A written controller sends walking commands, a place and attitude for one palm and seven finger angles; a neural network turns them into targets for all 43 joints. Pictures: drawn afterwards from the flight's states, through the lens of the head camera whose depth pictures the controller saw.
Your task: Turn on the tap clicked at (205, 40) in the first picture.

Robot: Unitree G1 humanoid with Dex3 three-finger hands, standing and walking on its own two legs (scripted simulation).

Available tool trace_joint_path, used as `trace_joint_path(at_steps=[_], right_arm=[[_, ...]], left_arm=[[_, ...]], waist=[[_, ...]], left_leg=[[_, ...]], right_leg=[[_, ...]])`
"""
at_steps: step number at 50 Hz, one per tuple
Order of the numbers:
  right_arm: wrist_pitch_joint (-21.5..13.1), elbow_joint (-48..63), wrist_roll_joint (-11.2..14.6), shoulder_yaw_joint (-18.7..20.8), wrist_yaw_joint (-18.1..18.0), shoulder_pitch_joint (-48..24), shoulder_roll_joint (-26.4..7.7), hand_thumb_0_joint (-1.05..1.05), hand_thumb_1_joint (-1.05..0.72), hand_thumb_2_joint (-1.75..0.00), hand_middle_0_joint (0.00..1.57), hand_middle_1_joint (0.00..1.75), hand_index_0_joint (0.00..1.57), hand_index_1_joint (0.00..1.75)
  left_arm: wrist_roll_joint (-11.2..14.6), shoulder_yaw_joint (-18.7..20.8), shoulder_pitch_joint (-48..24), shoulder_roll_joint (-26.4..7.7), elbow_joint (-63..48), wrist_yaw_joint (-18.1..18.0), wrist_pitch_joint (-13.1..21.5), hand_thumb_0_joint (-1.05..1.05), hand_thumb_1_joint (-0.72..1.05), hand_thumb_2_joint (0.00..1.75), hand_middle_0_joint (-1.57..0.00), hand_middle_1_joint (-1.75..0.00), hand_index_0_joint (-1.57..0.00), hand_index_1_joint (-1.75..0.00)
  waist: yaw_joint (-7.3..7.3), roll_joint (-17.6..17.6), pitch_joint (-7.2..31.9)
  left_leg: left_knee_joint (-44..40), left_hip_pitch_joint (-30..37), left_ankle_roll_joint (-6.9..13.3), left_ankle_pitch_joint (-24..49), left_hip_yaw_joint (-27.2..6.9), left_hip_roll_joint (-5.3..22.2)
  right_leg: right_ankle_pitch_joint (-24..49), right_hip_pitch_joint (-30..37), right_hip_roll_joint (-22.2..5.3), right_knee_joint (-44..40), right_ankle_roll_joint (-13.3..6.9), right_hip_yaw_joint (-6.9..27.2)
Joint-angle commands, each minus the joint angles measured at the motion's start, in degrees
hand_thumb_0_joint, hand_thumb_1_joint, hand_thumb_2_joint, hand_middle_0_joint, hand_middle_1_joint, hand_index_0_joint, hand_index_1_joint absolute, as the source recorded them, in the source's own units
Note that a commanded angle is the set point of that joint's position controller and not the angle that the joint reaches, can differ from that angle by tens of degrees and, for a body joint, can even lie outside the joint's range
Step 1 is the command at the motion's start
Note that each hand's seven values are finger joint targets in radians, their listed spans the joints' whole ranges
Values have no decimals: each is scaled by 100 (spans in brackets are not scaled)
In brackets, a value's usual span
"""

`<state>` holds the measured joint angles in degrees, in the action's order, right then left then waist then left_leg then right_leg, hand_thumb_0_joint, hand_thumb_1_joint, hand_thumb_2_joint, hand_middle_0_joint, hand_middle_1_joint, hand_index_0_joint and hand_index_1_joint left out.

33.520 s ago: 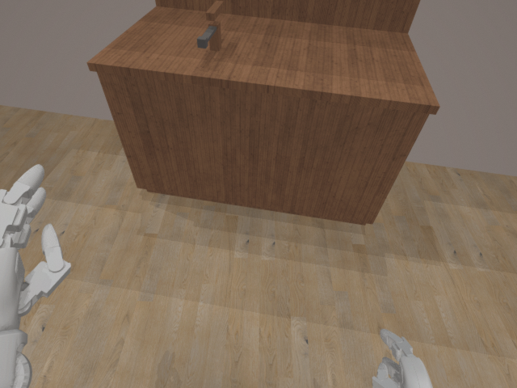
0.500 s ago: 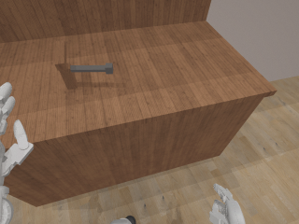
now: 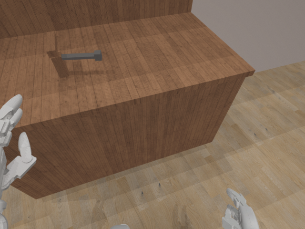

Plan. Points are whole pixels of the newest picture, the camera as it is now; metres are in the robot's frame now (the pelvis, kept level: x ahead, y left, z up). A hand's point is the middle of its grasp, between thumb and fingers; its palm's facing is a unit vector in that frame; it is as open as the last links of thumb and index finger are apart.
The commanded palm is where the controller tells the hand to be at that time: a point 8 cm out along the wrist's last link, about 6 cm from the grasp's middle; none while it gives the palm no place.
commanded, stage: stop stepping back and stand still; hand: left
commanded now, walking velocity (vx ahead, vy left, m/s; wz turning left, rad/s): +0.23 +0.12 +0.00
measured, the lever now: (98, 55) +0.69 +0.25 +0.06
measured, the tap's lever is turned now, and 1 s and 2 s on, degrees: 77 77 77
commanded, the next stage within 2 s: stand and check the lever's angle in 0.66 s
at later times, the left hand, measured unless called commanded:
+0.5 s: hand (0, 216) +0.12 +0.24 +0.16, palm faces +0.48 -0.80 -0.37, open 7.4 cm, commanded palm +0.07 +0.28 +0.18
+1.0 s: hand (13, 193) +0.15 +0.24 +0.16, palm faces +0.45 -0.81 -0.38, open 7.4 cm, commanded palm +0.09 +0.28 +0.18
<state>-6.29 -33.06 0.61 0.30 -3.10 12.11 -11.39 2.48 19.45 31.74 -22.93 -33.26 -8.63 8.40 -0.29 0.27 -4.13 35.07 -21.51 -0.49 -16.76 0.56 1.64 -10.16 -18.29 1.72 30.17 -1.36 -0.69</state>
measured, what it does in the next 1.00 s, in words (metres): steps on the spot: left foot, then left foot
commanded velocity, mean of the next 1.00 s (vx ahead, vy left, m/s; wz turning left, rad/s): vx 0.10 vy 0.03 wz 0.00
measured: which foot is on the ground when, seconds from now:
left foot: up 0.00-0.20, down 0.22-0.38, up 0.40-0.60, down 0.62-1.00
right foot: down 0.00-0.62, up 0.64-0.78, down 0.80-1.00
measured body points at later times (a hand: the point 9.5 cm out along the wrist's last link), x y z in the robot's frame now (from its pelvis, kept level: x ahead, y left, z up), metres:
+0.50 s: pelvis -0.07 -0.01 +0.00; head -0.08 -0.03 +0.45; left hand +0.09 +0.28 +0.18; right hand +0.09 -0.24 -0.11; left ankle -0.08 +0.12 -0.68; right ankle +0.01 -0.09 -0.73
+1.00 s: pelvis -0.04 -0.01 +0.00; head -0.03 -0.01 +0.45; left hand +0.12 +0.28 +0.18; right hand +0.14 -0.23 -0.09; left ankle -0.05 +0.11 -0.73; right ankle -0.02 -0.11 -0.73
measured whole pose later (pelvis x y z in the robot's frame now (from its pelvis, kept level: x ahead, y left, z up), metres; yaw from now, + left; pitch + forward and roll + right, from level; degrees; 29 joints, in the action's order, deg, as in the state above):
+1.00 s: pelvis -0.04 -0.01 +0.00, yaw +5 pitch -2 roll +0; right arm -5.8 -37.0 0.3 0.5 -3.4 11.6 -11.8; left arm 2.6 17.7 28.2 -19.1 -29.4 -8.5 8.2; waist -0.2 -0.3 -3.3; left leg 30.9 -12.3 -0.2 -16.7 1.4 1.1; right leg -15.5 -14.0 0.9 31.2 -1.5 -1.4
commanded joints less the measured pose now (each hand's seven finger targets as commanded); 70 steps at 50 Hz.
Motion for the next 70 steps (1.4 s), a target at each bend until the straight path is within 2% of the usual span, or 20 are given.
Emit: trace_joint_path(at_steps=[1, 8, 9, 11, 14, 17, 18, 19, 20, 22, 25, 28, 29, 31, 34, 38, 42, 45, 50, 70], right_arm=[[-200, 595, 15, 258, -104, -277, -623, 0, -90, -90, 20, 30, 20, 30], [-194, 587, -52, 226, -196, -314, -686, 0, -90, -90, 20, 30, 20, 30], [-213, 657, -55, 240, -223, -316, -765, 0, -90, -90, 20, 30, 20, 30], [-273, 741, -40, 239, -207, -325, -947, 0, -90, -90, 20, 30, 20, 30], [-402, 575, 32, 274, -121, -295, -764, 0, -90, -90, 20, 30, 20, 30], [-395, 435, -16, 205, -120, -440, -812, 0, -90, -90, 20, 30, 20, 30], [-359, 471, -50, 251, -144, -481, -834, 0, -90, -90, 20, 30, 20, 30], [-311, 507, -27, 323, -108, -484, -767, 0, -90, -90, 20, 30, 20, 30], [-332, 561, -8, 284, -98, -613, -703, 0, -90, -90, 20, 30, 20, 30], [-323, 228, -44, 295, -38, -279, -681, 0, -90, -90, 20, 30, 20, 30], [-297, 350, -36, 181, -104, -413, -577, 0, -90, -90, 20, 30, 20, 30], [-332, 460, -101, 112, -210, -480, -556, 0, -90, -90, 20, 30, 20, 30], [-349, 511, -116, 113, -249, -480, -604, 0, -90, -90, 20, 30, 20, 30], [-363, 566, -100, 127, -208, -472, -808, 0, -90, -90, 20, 30, 20, 30], [-474, 479, 22, 229, -62, -395, -671, 0, -90, -90, 20, 30, 20, 30], [-442, 560, 22, 122, -31, -546, -699, 0, -90, -90, 20, 30, 20, 30], [-414, 511, 22, 275, 34, -414, -604, 0, -90, -90, 20, 30, 20, 30], [-348, 573, 7, 206, -3, -533, -586, 0, -90, -90, 20, 30, 20, 30], [-253, 661, 22, 195, -128, -731, -670, 0, -90, -90, 20, 30, 20, 30], [-122, 807, -12, 216, -150, -763, -720, 0, -90, -90, 20, 30, 20, 30]], left_arm=[[8, 693, -650, -853, -595, -149, 185, 0, 90, 90, -20, -30, -20, -30], [-45, 524, -830, -740, -442, -196, 262, 0, 90, 90, -20, -30, -20, -30], [-6, 503, -797, -736, -565, -199, 275, 0, 90, 90, -20, -30, -20, -30], [-12, 570, -837, -733, -866, -196, 356, 0, 90, 90, -20, -30, -20, -30], [-95, 763, -1193, -886, -748, -145, 323, 0, 90, 90, -20, -30, -20, -30], [-69, 506, -812, -516, 118, -103, 249, 0, 90, 90, -20, -30, -20, -30], [-108, 470, -908, -541, 168, -52, 264, 0, 90, 90, -20, -30, -20, -30], [-158, 464, -1003, -657, 157, 4, 248, 0, 90, 90, -20, -30, -20, -30], [-65, 442, -1518, -677, -250, 48, 324, 0, 90, 90, -20, -30, -20, -30], [-65, 487, -1424, -783, -231, 80, 348, 0, 90, 90, -20, -30, -20, -30], [-51, 545, -1425, -861, -578, 20, 377, 0, 90, 90, -20, -30, -20, -30], [-37, 517, -1319, -762, -645, -131, 331, 0, 90, 90, -20, -30, -20, -30], [-10, 497, -1249, -699, -605, -146, 319, 0, 90, 90, -20, -30, -20, -30], [-60, 524, -1572, -660, -890, -201, 353, 0, 90, 90, -20, -30, -20, -30], [-78, 667, -1375, -745, -314, -105, 263, 0, 90, 90, -20, -30, -20, -30], [-88, 445, -809, -510, -181, -76, 188, 0, 90, 90, -20, -30, -20, -30], [-35, 591, -1217, -754, -641, -50, 298, 0, 90, 90, -20, -30, -20, -30], [7, 735, -1007, -828, -1010, -122, 329, 0, 90, 90, -20, -30, -20, -30], [-3, 695, -692, -664, -698, -157, 362, 0, 90, 90, -20, -30, -20, -30], [55, 534, -822, -591, -600, -122, 336, 0, 90, 90, -20, -30, -20, -30]], waist=[[-175, 1090, 708], [-151, 779, 814], [-162, 244, 705], [-84, -1579, 655], [-124, -1558, -6], [133, -568, 69], [156, 238, 42], [65, 1680, 207], [-38, 1460, 371], [-163, 714, 383], [-133, 770, 477], [-96, 540, 697], [-145, 3, 647], [-109, -2072, 454], [-52, -968, 246], [73, -598, 273], [-42, 1054, 964], [-64, 351, 1112], [38, -606, 891], [42, -312, 1105]], left_leg=[[2548, -172, 9, -626, -309, -47], [-422, 1168, 347, -970, 335, -195], [-1116, 1176, 449, -1198, 159, -65], [-2302, 1016, 954, -1929, -1477, 1057], [-2780, -407, 1242, -2837, -1942, 1428], [-1379, -599, 671, -1991, -852, 849], [-58, -1039, 498, -1702, -285, 319], [1821, -1310, 305, -1420, 123, -256], [2898, -1295, 205, -976, -129, -221], [3040, -838, 137, -517, -223, -8], [1532, 429, 202, -529, 167, 104], [-226, 1588, 331, -827, 574, -141], [-975, 1723, 402, -993, 318, -52], [-2655, 1468, 1102, -2763, -2183, 1634], [-2620, 345, 1172, -2263, -1845, 1569], [-1462, -32, 587, -1064, -602, 819], [730, 3, 127, -433, 132, -48], [-358, 615, 172, 114, -61, 63], [-1233, 1252, 360, 2000, -669, 647], [-1190, 1330, 175, 1856, -262, 356]], right_leg=[[-2366, -540, -1963, -2055, -689, 2338], [-2734, -467, -1447, -1623, -323, 1253], [-2723, -382, -1185, -1189, -246, 1011], [-1607, -495, -39, 1051, 146, -137], [-1469, -703, -181, 2701, 244, 109], [-1193, 869, -106, -60, 140, -226], [-1264, 1259, -322, -908, -33, 336], [-2322, 997, -1547, -1965, -424, 2549], [-2734, 610, -2058, -2346, -608, 3435], [-3298, -116, -1834, -2185, -688, 2787], [-2750, -836, -1611, -2041, -623, 1534], [-3225, -954, -1352, -1646, -515, 1187], [-2935, -831, -1093, -961, -416, 985], [-2026, -1413, 108, 1984, 140, -204], [-1413, -1131, -318, 2972, 183, 336], [-688, 797, -129, -452, 191, -292], [-61, 986, -1698, -1465, -681, 2263], [1280, 1126, -1524, -826, -566, 1482], [733, 731, -361, -259, 99, 242], [1398, 1094, -469, -777, 12, 504]])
